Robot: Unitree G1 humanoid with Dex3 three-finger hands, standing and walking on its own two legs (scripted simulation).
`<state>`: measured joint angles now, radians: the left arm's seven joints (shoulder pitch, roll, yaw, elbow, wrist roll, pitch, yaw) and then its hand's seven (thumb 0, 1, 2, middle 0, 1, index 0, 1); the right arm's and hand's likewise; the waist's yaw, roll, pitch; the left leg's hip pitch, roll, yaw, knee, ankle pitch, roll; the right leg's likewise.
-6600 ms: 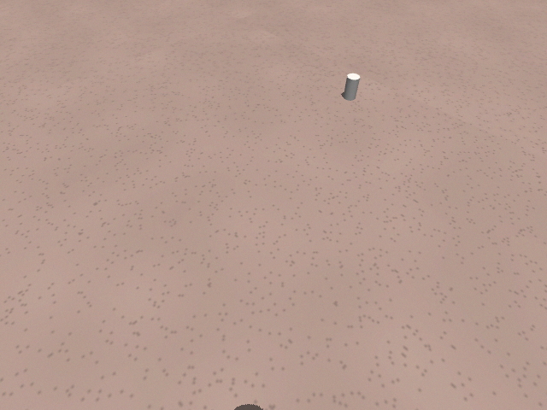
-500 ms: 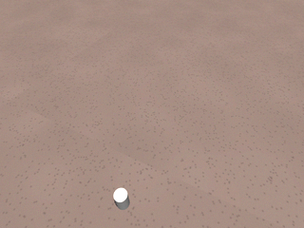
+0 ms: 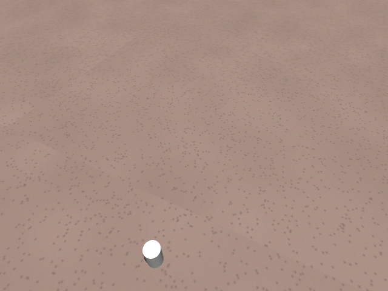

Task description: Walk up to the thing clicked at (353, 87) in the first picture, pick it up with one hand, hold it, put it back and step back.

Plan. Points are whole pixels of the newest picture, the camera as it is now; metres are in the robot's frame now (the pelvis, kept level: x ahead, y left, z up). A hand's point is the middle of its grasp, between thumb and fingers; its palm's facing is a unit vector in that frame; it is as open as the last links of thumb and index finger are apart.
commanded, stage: walk up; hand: left
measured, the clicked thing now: (153, 254) +0.41 +0.19 -0.71
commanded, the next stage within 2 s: stand in 0.22 s
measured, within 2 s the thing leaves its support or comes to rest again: neither
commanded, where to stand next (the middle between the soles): +0.05 -0.02 m, yaw +0 degrees
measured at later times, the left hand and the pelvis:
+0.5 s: hand out of the picture +0.08 +0.25 -0.15, palm faces +0.00 -0.94 -0.34, open 7.4 cm; pelvis +0.00 +0.00 +0.00, yaw +0 degrees
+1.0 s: hand out of the picture +0.06 +0.25 -0.16, palm faces +0.00 -0.94 -0.34, open 7.4 cm; pelvis +0.00 -0.01 +0.00, yaw +1 degrees
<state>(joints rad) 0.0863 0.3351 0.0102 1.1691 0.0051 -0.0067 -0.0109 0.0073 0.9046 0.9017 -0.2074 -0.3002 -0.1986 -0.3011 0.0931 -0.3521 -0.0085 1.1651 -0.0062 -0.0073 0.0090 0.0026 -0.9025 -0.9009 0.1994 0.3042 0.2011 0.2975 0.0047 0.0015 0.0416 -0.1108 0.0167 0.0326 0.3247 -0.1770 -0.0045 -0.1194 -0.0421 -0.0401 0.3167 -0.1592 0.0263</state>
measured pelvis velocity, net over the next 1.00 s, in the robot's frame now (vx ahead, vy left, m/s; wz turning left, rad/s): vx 0.00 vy -0.01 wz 0.02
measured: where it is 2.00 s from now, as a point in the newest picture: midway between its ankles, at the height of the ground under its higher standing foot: outside the picture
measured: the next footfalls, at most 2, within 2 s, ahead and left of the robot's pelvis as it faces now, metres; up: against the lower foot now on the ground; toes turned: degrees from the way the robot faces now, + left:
none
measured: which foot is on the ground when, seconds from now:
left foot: down 0.00-1.00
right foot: down 0.00-1.00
